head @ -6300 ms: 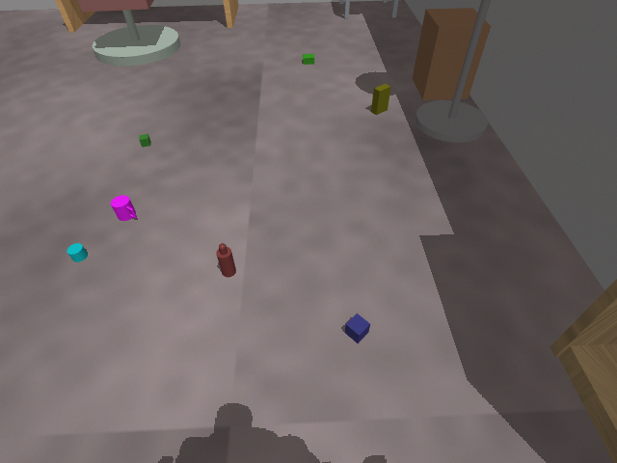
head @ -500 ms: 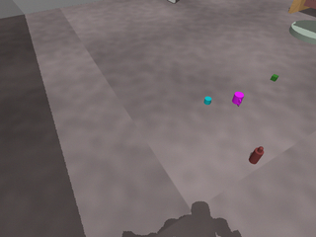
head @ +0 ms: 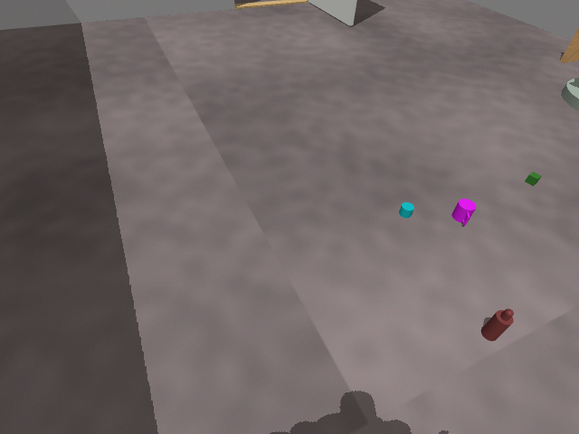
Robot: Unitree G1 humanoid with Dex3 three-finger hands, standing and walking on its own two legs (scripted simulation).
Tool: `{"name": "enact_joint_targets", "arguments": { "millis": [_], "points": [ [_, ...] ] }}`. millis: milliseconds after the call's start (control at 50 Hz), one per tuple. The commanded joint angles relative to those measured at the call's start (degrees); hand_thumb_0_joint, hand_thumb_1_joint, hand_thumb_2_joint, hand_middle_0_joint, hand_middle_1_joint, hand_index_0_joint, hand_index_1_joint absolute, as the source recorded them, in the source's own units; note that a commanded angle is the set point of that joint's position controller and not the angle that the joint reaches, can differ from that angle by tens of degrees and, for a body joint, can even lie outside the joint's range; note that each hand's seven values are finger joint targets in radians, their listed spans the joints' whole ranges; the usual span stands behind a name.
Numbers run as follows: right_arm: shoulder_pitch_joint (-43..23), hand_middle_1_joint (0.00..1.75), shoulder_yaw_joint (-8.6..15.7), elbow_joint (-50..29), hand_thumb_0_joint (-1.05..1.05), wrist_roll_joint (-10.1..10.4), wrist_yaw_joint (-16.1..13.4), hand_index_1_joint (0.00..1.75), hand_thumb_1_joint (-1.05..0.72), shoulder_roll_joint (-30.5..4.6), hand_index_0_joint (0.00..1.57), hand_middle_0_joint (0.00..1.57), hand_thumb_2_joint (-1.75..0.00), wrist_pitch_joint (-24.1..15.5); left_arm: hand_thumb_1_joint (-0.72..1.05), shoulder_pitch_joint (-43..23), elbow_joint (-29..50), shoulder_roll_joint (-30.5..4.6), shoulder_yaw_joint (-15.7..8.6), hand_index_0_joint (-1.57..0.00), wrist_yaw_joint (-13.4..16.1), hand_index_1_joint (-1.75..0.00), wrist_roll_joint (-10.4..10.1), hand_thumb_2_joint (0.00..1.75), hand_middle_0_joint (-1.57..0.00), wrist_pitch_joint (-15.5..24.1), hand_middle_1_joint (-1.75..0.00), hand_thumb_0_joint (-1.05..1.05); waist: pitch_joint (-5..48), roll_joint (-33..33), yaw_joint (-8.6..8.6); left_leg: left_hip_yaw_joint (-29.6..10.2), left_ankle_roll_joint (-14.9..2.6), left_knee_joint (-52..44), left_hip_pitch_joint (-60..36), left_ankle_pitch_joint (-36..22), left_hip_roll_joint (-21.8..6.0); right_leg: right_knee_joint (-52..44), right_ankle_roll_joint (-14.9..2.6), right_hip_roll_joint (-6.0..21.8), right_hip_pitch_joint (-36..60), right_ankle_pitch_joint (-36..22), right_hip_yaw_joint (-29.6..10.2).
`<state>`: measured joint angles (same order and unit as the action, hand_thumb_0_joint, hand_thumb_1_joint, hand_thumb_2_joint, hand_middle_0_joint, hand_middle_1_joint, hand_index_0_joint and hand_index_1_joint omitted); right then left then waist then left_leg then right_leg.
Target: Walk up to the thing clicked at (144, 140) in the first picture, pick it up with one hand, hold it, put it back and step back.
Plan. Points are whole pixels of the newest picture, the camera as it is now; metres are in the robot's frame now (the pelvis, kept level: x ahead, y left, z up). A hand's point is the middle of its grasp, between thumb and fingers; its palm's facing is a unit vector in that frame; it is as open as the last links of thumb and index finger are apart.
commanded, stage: walk up
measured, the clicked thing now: (533, 178) +1.64 -1.33 -0.74
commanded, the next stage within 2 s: none
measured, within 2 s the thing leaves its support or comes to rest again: neither
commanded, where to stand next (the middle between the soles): +1.26 -0.13 m, yaw -4 degrees
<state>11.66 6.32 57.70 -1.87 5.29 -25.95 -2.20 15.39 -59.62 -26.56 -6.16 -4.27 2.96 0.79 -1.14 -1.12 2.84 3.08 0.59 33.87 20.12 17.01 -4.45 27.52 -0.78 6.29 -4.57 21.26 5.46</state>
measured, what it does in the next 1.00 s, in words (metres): walks ahead: right foot, then left foot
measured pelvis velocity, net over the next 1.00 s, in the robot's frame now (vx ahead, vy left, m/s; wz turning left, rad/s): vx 0.51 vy -0.05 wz -0.07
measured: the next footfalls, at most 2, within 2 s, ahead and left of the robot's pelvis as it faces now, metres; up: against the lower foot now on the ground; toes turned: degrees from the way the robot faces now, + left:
right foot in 0.52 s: +0.40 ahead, -0.15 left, +0.00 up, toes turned -11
left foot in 1.00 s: +0.68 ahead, +0.06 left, +0.00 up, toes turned +1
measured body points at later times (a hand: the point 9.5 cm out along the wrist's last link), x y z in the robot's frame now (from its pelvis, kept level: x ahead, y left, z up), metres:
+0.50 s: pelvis +0.22 -0.01 -0.01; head +0.25 -0.02 +0.44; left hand +0.35 +0.31 -0.12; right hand +0.18 -0.32 -0.13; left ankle +0.08 +0.13 -0.73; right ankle +0.35 -0.14 -0.73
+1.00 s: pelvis +0.51 -0.05 -0.01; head +0.53 -0.04 +0.43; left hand +0.56 +0.28 -0.13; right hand +0.60 -0.37 -0.11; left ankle +0.64 +0.06 -0.74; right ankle +0.36 -0.14 -0.73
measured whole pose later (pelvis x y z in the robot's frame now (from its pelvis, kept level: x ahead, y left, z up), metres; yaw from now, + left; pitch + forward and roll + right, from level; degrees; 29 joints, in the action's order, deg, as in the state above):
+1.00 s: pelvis +0.51 -0.05 -0.01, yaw -4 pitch -1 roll -1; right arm 11.8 4.4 49.8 -1.4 5.1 -23.6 -3.3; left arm 18.4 -50.6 -25.1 -3.6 -3.1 0.8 4.2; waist -3.7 -0.3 2.9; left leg 3.4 -1.5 32.6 26.2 5.5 -3.6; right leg 28.5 -0.8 -0.1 1.2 28.4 6.5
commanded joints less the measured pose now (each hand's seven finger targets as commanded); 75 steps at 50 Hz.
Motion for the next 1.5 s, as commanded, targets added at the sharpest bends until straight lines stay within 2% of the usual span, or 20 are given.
{"name": "enact_joint_targets", "arguments": {
  "millis": [0, 20, 40, 160, 420, 500, 520, 540, 560, 680, 880, 960, 980, 1020, 1040, 1140, 1360, 1400, 1440, 1480],
  "points": [
    [21.5, 0.3, 5.8, 1.8, 0.0, -1.5, -3.2, 0.3, -0.9, -17.9, 0.2, 0.2, -0.9, -1.5, 0.9, -10.6, 9.9, -2.8, 1.1, -0.2, 0.2, -0.3, -0.4, 0.9, -0.2, 1.1, -0.3, 0.0, 1.8, 24.1, -14.73, -22.1, -1.93, -16.6, -31.8, 31.4, -8.9, 38.2, -4.38, -9.2, -45.5, 18.3, -4.1],
    [12.5, 0.3, 5.2, -2.3, 0.0, -1.0, -3.8, 0.3, -0.9, -19.7, 0.2, 0.2, -0.9, -2.3, 0.9, -9.3, 10.0, -4.0, 1.3, -0.2, 0.5, -0.3, -1.7, 0.9, -0.2, 0.8, -0.3, 0.0, -3.4, 17.2, -10.1, -42.4, -3.23, -28.8, -18.5, 41.3, -19.1, 45.1, -2.73, -10.0, -44.9, 9.7, -13.4],
    [3.6, 0.3, 5.0, -4.7, 0.0, 0.4, -3.8, 0.3, -0.9, -21.0, 0.2, 0.2, -0.9, -2.5, 0.9, -6.2, 9.0, -7.9, 1.1, -0.2, 0.8, -0.3, -1.9, 0.9, -0.2, 0.6, -0.3, 0.0, -6.4, 12.5, -5.97, -44.5, -4.72, -34.5, -9.5, 44.1, -21.4, 44.2, -3.42, -5.9, -39.2, 3.4, -17.9],
    [-0.7, 0.3, 1.9, -6.7, 0.0, 1.0, -3.7, 0.3, -0.9, -11.6, 0.2, 0.2, -0.9, -5.1, 0.9, 1.7, 3.0, -11.4, -0.8, -0.2, -0.9, -0.3, -2.9, 0.9, -0.2, 0.5, -0.3, 0.0, -7.7, 7.1, -0.63, -11.7, -3.91, -29.8, -6.7, 16.2, -10.2, 32.2, 1.21, -1.7, -29.2, -12.9, -13.9],
    [9.6, 0.3, 2.5, -7.8, 0.0, 0.7, -3.7, 0.3, -0.9, -12.5, 0.2, 0.2, -0.9, -3.8, 0.9, -17.9, 12.6, -6.0, 1.0, -0.2, -1.8, -0.3, -2.0, 0.9, -0.2, 2.0, -0.3, 0.0, -6.9, 5.5, -7.46, 0.2, -8.74, -22.3, -22.9, -13.5, -10.4, 4.5, -0.58, -1.4, -28.8, -14.1, -2.1],
    [9.4, 0.3, 1.7, -9.9, 0.0, 0.4, -4.3, 0.3, -0.9, -11.2, 0.2, 0.2, -0.9, -2.9, 0.9, -2.5, 8.7, -8.7, -1.0, -0.2, -0.2, -0.3, -2.0, 0.9, -0.2, 2.6, -0.3, 0.0, 5.9, -0.2, 0.67, 3.4, -7.23, 3.2, -19.7, -29.4, -7.6, 0.6, -3.7, -5.4, -2.5, -11.4, 0.4],
    [11.6, 0.3, 0.5, -10.4, 0.0, 0.6, -4.2, 0.3, -0.9, -8.5, 0.2, 0.2, -0.9, -2.9, 0.9, 6.7, 6.4, -12.0, -2.5, -0.2, 0.7, -0.3, -1.7, 0.9, -0.2, 2.9, -0.3, 0.0, 13.0, -7.3, 4.09, 4.2, -5.64, 17.5, -9.4, -20.1, -3.7, 1.1, -4.43, -2.1, 13.3, -6.1, -5.6],
    [14.8, 0.3, -0.7, -12.0, 0.0, 2.2, -4.0, 0.3, -0.9, -5.4, 0.2, 0.2, -0.9, -3.0, 0.9, 10.8, 6.6, -17.5, -4.2, -0.2, 1.3, -0.3, -1.7, 0.9, -0.2, 3.2, -0.3, 0.0, 18.3, -18.6, 4.45, 4.0, -3.12, 29.2, 6.4, 5.8, 4.3, -4.1, -10.66, 13.6, 26.3, -1.4, -33.7],
    [11.0, 0.3, 0.3, -11.2, 0.0, 2.2, -4.5, 0.3, -0.9, -10.4, 0.2, 0.2, -0.9, -2.9, 0.9, 10.4, 7.0, -18.2, -4.5, -0.2, 1.6, -0.3, -3.0, 0.9, -0.2, 3.1, -0.3, 0.0, 15.0, -15.6, 5.89, -1.5, -2.64, 33.8, 14.4, 13.3, 5.1, -8.1, -15.26, 17.1, 26.9, -7.5, -44.3],
    [8.0, 0.3, -0.3, -10.0, 0.0, 1.9, -3.5, 0.3, -0.9, -7.5, 0.2, 0.2, -0.9, -2.3, 0.9, -0.9, 11.2, -9.8, -1.5, -0.2, 2.8, -0.3, -3.5, 0.9, -0.2, 4.4, -0.3, 0.0, -0.7, -4.9, -1.31, -7.6, -3.28, 30.6, 8.6, 0.0, 0.1, -9.9, -10.44, 7.4, -2.4, -27.0, -13.4],
    [-3.2, 0.3, 0.5, -13.1, 0.0, 0.9, -0.4, 0.3, -0.9, -6.4, 0.2, 0.2, -0.9, -2.7, 0.9, -1.4, 14.3, -11.6, -1.1, -0.2, 1.6, -0.3, -2.2, 0.9, -0.2, 5.5, -0.3, 0.0, -3.4, -6.0, -0.06, -0.4, -1.33, 0.2, 0.0, -16.0, -0.9, -12.5, -8.93, 5.9, -8.0, -15.7, -5.0],
    [8.1, 0.3, 2.4, -10.0, 0.0, -0.5, -1.3, 0.3, -0.9, -10.3, 0.2, 0.2, -0.9, -3.0, 0.9, -1.0, 15.1, -11.4, -0.6, -0.2, 2.2, -0.3, -2.4, 0.9, -0.2, 4.8, -0.3, 0.0, 3.8, 2.9, -6.7, 1.3, -4.9, -2.7, -15.2, -8.4, 2.3, 6.5, -7.47, 4.1, -7.6, -26.9, -2.8],
    [14.8, 0.3, 3.5, -8.3, 0.0, -1.4, -2.0, 0.3, -0.9, -13.0, 0.2, 0.2, -0.9, -3.3, 0.9, 2.5, 15.1, -8.0, 0.8, -0.2, 2.5, -0.3, -2.7, 0.9, -0.2, 4.5, -0.3, 0.0, 8.0, 10.6, -9.12, -3.8, -7.61, -4.8, -25.0, -2.5, -0.5, 21.8, -5.46, 0.5, -14.7, -24.3, -0.2],
    [15.9, 0.3, 4.5, -10.9, 0.0, -0.1, -3.1, 0.3, -0.9, -17.8, 0.2, 0.2, -0.9, -3.6, 0.9, 8.1, 14.4, -8.9, 0.7, -0.2, 3.4, -0.3, -4.2, 0.9, -0.2, 3.6, -0.3, 0.0, 14.3, 14.7, -8.44, -43.7, -17.69, -14.6, -39.2, -1.0, -20.8, 42.9, -2.45, -10.3, -33.7, 9.9, -6.9],
    [13.9, 0.3, 4.8, -11.0, 0.0, 1.2, -3.3, 0.3, -0.9, -17.4, 0.2, 0.2, -0.9, -3.5, 0.9, 4.8, 13.6, -11.3, 0.7, -0.2, 4.0, -0.3, -3.5, 0.9, -0.2, 3.6, -0.3, 0.0, 11.5, 11.1, -8.44, -43.0, -19.68, -15.1, -35.9, -2.3, -22.1, 46.3, -3.15, -6.1, -35.9, 8.8, -10.6],
    [5.9, 0.3, 1.1, -12.8, 0.0, 2.5, -4.3, 0.3, -0.9, -10.6, 0.2, 0.2, -0.9, -4.3, 0.9, 6.0, 12.3, -8.6, 0.9, -0.2, 2.4, -0.3, -4.0, 0.9, -0.2, 3.3, -0.3, 0.0, 1.4, 6.3, -2.44, -10.1, -12.36, -15.6, -12.1, -26.6, -12.0, 37.5, -0.78, -2.3, -23.1, -0.9, -11.1],
    [2.8, 0.3, 1.4, -15.0, 0.0, 2.0, -3.2, 0.3, -0.9, -12.5, 0.2, 0.2, -0.9, -3.6, 0.9, 2.3, 12.1, -7.2, -0.8, -0.2, 0.1, -0.3, -2.2, 0.9, -0.2, 3.7, -0.3, 0.0, 0.1, 8.1, -1.0, -3.0, -10.29, -9.7, -4.0, -7.5, -8.5, 5.9, -0.64, -3.3, -7.1, -16.8, -0.1],
    [5.0, 0.3, 0.1, -15.2, 0.0, 1.9, -3.2, 0.3, -0.9, -9.0, 0.2, 0.2, -0.9, -3.4, 0.9, 8.9, 9.7, -10.8, -2.7, -0.2, 1.0, -0.3, -2.1, 0.9, -0.2, 4.3, -0.3, 0.0, 4.0, -1.4, 2.5, -1.0, -7.49, 4.5, 3.2, -5.0, -4.9, 5.3, -2.09, -4.2, 6.8, -10.4, -2.3],
    [10.5, 0.3, -1.8, -15.0, 0.0, 2.0, -3.0, 0.3, -0.9, -4.8, 0.2, 0.2, -0.9, -2.7, 0.9, 12.6, 11.5, -17.7, -4.2, -0.2, 2.2, -0.3, -1.9, 0.9, -0.2, 5.4, -0.3, 0.0, 4.8, -16.8, 3.04, 0.2, -2.9, 31.1, 17.3, 12.8, 6.5, -13.5, -8.37, 16.8, 10.8, 14.8, -39.0],
    [7.0, 0.3, 0.2, -13.2, 0.0, 1.5, -3.7, 0.3, -0.9, -12.2, 0.2, 0.2, -0.9, -1.8, 0.9, 6.0, 13.0, -17.0, -3.4, -0.2, 2.2, -0.3, -2.9, 0.9, -0.2, 4.9, -0.3, 0.0, -1.6, -9.2, 1.9, -6.1, -2.81, 36.4, 17.7, 10.7, 1.1, -17.6, -13.68, 18.7, -0.8, 23.4, -43.1]
  ]
}}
